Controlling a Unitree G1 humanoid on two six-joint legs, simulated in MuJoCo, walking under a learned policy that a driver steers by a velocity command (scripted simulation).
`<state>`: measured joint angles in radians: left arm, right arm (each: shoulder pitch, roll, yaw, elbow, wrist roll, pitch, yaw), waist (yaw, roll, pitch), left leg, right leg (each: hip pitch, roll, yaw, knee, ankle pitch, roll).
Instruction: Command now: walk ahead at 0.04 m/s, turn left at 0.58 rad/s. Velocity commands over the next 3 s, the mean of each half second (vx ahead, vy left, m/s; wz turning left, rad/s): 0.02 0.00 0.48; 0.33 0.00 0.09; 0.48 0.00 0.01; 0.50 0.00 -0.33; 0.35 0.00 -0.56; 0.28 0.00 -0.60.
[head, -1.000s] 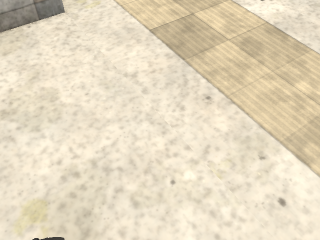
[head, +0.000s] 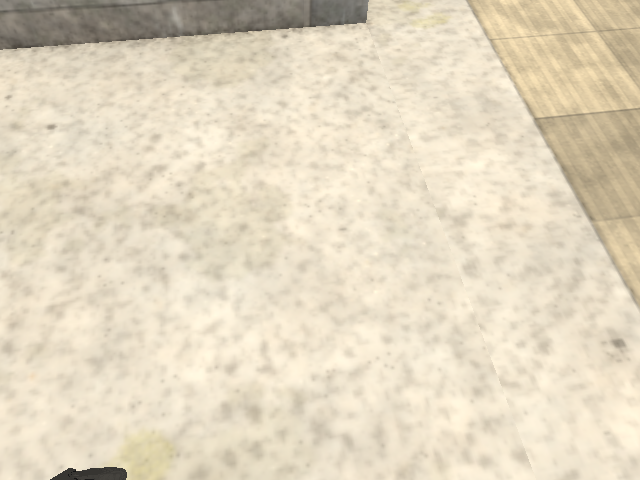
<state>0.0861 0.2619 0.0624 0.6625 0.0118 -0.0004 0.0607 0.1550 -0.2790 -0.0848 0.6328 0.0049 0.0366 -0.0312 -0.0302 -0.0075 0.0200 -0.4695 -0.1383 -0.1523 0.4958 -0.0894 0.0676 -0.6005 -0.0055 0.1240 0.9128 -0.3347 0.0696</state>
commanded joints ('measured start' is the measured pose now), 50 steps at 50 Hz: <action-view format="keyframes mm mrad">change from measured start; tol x32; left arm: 1 22 78 23 -56 -6 -14 -6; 42 -48 95 9 -36 -34 -82 -92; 50 340 206 39 37 -17 -97 -85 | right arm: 1 -40 -156 -44 -91 -1 -1 -7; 50 131 -143 -4 -21 31 -132 29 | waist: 1 12 162 -172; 9 29 -281 -116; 24 25 -189 -118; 27 -25 334 -139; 50 131 -188 -120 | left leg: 1 145 234 -320 -167 -210 132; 6 121 178 -359 -91 -212 82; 13 -215 63 50 819 -323 -142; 26 580 345 -130 -115 31 13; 29 395 469 -393 -324 -623 216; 43 292 388 -95 -292 -259 142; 50 -407 164 42 773 -396 -42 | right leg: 1 94 23 -18 -87 4 -4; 9 425 -429 409 -610 419 -357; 21 462 -251 9 -522 466 -283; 27 -90 -15 -181 -68 -305 -39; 31 -221 -84 -81 154 -44 -56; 46 354 -1 -177 -394 128 -126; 50 771 -381 542 -683 -309 -354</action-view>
